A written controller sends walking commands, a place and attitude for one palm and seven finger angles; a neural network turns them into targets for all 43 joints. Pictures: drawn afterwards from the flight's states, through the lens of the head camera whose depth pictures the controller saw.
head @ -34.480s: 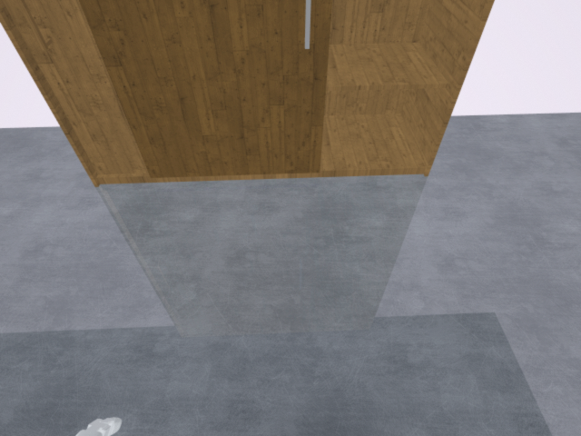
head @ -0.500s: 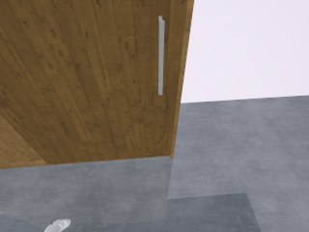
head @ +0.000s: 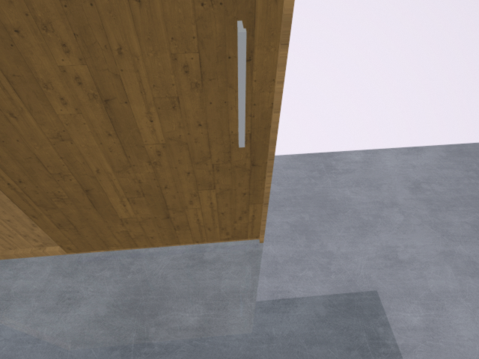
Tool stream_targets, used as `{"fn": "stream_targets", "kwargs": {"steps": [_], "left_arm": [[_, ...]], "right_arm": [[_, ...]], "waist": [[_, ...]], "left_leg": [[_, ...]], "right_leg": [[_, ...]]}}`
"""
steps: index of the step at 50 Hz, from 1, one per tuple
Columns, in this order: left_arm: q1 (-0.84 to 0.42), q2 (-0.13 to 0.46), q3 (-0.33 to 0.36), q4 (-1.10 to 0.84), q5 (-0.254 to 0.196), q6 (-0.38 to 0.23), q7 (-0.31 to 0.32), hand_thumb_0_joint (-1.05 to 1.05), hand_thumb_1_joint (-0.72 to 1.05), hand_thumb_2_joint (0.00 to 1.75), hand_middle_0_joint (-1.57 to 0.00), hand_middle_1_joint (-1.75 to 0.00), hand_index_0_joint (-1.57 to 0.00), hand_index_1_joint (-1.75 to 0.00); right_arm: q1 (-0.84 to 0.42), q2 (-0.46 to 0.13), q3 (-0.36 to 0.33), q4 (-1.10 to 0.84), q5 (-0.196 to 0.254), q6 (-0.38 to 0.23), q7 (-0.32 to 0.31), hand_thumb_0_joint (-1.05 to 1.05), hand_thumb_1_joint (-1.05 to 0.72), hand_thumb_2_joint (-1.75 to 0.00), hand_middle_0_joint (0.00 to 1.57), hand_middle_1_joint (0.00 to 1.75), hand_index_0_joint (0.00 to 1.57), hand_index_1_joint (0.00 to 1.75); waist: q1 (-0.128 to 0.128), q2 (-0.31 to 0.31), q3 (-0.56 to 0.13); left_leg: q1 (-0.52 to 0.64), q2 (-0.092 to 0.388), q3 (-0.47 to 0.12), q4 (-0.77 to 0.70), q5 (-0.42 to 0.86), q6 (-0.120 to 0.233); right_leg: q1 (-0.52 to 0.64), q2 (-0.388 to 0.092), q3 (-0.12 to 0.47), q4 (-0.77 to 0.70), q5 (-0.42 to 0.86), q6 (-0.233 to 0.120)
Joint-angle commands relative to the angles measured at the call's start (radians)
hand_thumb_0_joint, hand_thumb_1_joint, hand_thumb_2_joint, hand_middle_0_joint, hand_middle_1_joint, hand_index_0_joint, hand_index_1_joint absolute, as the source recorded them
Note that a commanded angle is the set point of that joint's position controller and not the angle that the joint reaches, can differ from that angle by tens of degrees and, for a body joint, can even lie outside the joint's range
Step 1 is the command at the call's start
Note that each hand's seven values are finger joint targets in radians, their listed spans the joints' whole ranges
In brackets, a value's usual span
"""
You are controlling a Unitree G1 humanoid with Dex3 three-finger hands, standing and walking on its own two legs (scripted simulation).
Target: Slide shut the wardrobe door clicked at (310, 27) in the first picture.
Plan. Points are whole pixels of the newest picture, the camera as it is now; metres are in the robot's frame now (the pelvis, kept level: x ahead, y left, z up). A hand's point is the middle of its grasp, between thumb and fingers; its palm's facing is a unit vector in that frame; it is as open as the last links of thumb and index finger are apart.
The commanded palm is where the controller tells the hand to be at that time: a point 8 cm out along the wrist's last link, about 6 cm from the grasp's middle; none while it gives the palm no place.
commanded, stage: look to check the result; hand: left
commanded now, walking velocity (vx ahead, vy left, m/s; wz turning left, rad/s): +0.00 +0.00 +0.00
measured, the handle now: (241, 92) +0.67 +0.03 +0.07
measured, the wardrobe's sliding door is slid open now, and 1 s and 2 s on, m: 0.00 0.00 0.00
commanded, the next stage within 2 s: stand and wait in 0.24 s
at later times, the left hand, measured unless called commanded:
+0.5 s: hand out of the picture +0.10 +0.23 -0.15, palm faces -0.04 -0.94 -0.33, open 7.4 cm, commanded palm none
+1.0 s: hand out of the picture +0.09 +0.24 -0.16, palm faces -0.05 -0.94 -0.33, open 7.4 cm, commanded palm none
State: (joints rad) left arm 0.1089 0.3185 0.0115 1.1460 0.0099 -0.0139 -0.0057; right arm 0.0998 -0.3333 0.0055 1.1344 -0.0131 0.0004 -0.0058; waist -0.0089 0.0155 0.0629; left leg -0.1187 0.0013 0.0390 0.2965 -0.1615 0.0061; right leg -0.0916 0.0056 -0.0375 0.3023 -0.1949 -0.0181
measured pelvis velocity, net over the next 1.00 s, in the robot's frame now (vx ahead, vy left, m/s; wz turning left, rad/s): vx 0.00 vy -0.01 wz -0.02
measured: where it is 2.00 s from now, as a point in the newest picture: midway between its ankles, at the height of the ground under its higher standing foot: outside the picture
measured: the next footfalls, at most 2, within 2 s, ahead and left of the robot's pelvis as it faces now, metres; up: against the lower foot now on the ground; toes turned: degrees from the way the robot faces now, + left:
none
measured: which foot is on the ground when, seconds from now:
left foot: down 0.00-1.00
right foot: down 0.00-1.00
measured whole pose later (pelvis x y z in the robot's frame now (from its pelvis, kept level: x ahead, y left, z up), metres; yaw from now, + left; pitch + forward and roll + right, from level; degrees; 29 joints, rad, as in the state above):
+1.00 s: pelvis +0.00 -0.01 +0.00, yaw -1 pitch -1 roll +0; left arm 0.09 0.32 0.01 1.14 0.01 -0.02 0.00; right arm 0.10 -0.33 0.00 1.14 -0.01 0.00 -0.01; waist -0.02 0.01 0.06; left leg -0.10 0.02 0.05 0.28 -0.16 0.00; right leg -0.07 0.02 -0.02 0.28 -0.18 -0.03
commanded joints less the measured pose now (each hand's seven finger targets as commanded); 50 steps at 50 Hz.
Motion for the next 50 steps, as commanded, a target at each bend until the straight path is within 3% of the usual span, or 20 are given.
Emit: {"fn": "stream_targets", "kwargs": {"steps": [1, 11, 34, 40, 42, 50], "left_arm": [[-0.049, 0.213, 0.039, -0.066, 0.001, -0.025, 0.019, 0.00, 0.90, 0.90, -0.20, -0.30, -0.20, -0.30], [-0.049, 0.213, 0.040, -0.066, 0.001, -0.027, 0.021, 0.00, 0.90, 0.90, -0.20, -0.30, -0.20, -0.30], [-0.068, 0.218, 0.039, -0.074, 0.000, -0.027, 0.019, 0.00, 0.90, 0.90, -0.20, -0.30, -0.20, -0.30], [-0.064, 0.219, 0.038, -0.070, -0.001, -0.029, 0.019, 0.00, 0.90, 0.90, -0.20, -0.30, -0.20, -0.30], [-0.064, 0.218, 0.038, -0.069, -0.001, -0.027, 0.019, 0.00, 0.90, 0.90, -0.20, -0.30, -0.20, -0.30], [-0.061, 0.218, 0.036, -0.067, -0.001, -0.029, 0.019, 0.00, 0.90, 0.90, -0.20, -0.30, -0.20, -0.30]], "right_arm": [[-0.035, -0.195, -0.042, -0.062, 0.000, -0.019, -0.013, 0.00, -0.90, -0.90, 0.20, 0.30, 0.20, 0.30], [-0.029, -0.193, -0.041, -0.061, -0.001, -0.021, -0.016, 0.00, -0.90, -0.90, 0.20, 0.30, 0.20, 0.30], [-0.034, -0.197, -0.042, -0.059, -0.002, -0.021, -0.013, 0.00, -0.90, -0.90, 0.20, 0.30, 0.20, 0.30], [-0.027, -0.199, -0.042, -0.058, -0.002, -0.022, -0.014, 0.00, -0.90, -0.90, 0.20, 0.30, 0.20, 0.30], [-0.031, -0.200, -0.043, -0.055, -0.002, -0.021, -0.014, 0.00, -0.90, -0.90, 0.20, 0.30, 0.20, 0.30], [-0.030, -0.202, -0.044, -0.054, -0.002, -0.022, -0.014, 0.00, -0.90, -0.90, 0.20, 0.30, 0.20, 0.30]], "waist": [[-0.005, -0.031, -0.107], [-0.005, -0.030, -0.122], [-0.007, -0.026, -0.087], [-0.008, -0.027, -0.117], [-0.007, -0.025, -0.092], [-0.008, -0.019, -0.106]], "left_leg": [[0.067, 0.134, -0.104, -0.017, 0.168, 0.015], [0.076, 0.136, -0.097, -0.013, 0.200, 0.014], [0.064, 0.137, -0.092, -0.035, 0.143, 0.010], [0.080, 0.139, -0.092, -0.029, 0.166, 0.010], [0.073, 0.140, -0.091, -0.033, 0.149, 0.011], [0.080, 0.139, -0.094, -0.031, 0.163, 0.011]], "right_leg": [[-0.009, -0.141, 0.112, -0.057, 0.207, -0.020], [0.011, -0.141, 0.115, -0.051, 0.266, -0.021], [-0.002, -0.139, 0.133, -0.072, 0.219, -0.018], [0.014, -0.140, 0.132, -0.064, 0.249, -0.019], [-0.003, -0.140, 0.131, -0.070, 0.222, -0.019], [0.006, -0.142, 0.131, -0.069, 0.237, -0.018]]}}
